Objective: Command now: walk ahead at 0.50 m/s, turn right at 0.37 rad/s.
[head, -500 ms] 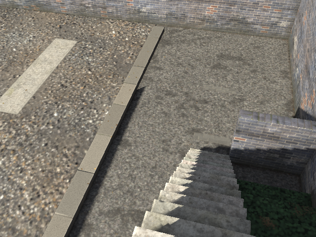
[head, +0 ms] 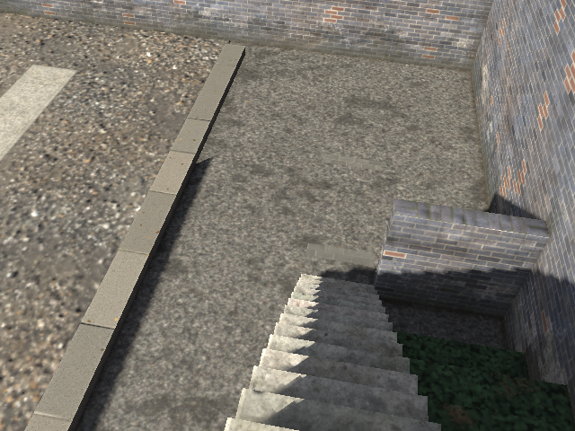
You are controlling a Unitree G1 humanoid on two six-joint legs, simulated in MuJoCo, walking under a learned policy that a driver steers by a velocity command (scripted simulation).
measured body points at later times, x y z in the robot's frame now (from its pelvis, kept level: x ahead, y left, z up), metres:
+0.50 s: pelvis +0.27 -0.12 -0.22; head +0.26 -0.13 +0.23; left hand +0.34 +0.15 -0.35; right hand +0.18 -0.35 -0.37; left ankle +0.19 +0.08 -0.66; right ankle +0.21 -0.19 -0.95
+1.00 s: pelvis +0.47 -0.20 -0.49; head +0.46 -0.20 -0.04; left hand +0.68 -0.05 -0.60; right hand +0.27 -0.33 -0.63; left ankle +0.45 -0.10 -1.16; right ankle +0.51 -0.35 -1.09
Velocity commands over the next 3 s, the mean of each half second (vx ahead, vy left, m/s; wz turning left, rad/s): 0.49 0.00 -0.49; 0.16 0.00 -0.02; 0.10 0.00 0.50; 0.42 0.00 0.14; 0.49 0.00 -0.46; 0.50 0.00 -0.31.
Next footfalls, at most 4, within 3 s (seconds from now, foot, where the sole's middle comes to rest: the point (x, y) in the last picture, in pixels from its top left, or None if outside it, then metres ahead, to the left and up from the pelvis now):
0.38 right None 0.25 -0.20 -0.99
0.74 left None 0.49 -0.11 -1.20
1.04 right None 0.51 -0.36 -1.20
1.32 left None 0.52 -0.07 -1.20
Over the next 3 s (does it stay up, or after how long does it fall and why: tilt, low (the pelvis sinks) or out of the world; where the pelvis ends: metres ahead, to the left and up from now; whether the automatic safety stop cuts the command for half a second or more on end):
stays up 1.02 -0.24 -0.99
